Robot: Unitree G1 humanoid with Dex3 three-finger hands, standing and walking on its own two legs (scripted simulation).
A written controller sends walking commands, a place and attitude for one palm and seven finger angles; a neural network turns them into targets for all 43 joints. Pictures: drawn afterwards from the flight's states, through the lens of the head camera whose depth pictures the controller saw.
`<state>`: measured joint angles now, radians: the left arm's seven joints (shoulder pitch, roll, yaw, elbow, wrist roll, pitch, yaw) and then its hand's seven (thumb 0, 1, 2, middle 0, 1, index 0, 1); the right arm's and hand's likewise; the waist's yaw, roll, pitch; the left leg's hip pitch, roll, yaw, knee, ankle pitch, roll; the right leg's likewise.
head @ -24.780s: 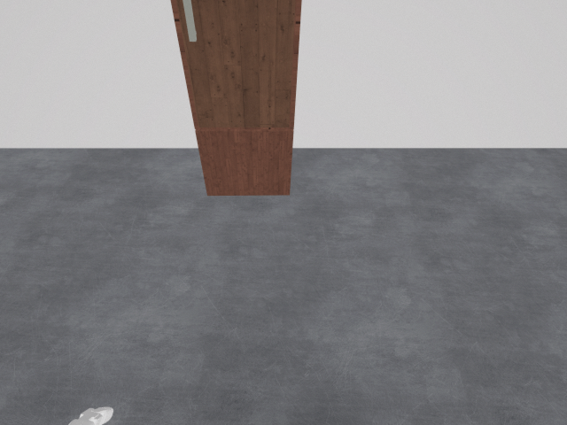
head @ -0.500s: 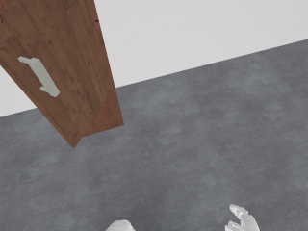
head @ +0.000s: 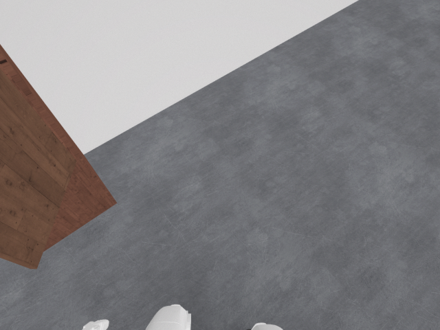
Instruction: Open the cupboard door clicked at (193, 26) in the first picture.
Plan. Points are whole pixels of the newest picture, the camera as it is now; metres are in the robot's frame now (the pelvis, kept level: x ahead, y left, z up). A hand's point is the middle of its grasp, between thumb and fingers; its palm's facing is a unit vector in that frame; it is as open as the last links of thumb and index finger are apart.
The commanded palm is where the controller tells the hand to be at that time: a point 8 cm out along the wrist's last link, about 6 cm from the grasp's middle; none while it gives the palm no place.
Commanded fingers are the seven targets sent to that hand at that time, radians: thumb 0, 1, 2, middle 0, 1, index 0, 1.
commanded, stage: walk to a spot facing it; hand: left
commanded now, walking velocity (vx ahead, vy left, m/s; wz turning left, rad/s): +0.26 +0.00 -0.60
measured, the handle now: out of the picture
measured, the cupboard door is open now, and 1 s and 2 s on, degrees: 49 49 49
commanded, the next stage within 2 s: turn to face it in 1.40 s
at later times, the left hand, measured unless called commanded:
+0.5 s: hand (191, 242) +0.30 +0.09 -0.16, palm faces -0.37 -0.90 -0.24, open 7.4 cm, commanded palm none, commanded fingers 0.00 0.90 0.90 -0.20 -0.30 -0.20 -0.30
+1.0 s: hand (224, 199) +0.43 +0.02 -0.17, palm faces -0.48 -0.86 -0.18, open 7.4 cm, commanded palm none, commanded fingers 0.00 0.90 0.90 -0.20 -0.30 -0.20 -0.30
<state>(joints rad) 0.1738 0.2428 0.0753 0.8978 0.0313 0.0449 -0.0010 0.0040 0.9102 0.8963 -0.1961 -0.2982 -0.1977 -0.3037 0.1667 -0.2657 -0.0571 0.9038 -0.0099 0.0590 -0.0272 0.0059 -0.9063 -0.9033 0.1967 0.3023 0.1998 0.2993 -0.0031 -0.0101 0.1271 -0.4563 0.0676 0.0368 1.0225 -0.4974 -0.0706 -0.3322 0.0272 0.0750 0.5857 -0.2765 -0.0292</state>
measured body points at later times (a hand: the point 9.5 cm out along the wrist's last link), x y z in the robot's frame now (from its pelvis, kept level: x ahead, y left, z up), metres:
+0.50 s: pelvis +0.10 -0.06 -0.02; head +0.15 -0.09 +0.43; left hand +0.32 +0.14 -0.14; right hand -0.03 -0.28 -0.16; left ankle +0.04 +0.14 -0.72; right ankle +0.11 -0.17 -0.74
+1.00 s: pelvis +0.31 -0.14 +0.00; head +0.35 -0.14 +0.45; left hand +0.45 +0.06 -0.16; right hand +0.26 -0.38 -0.13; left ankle +0.37 -0.03 -0.73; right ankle +0.18 -0.20 -0.64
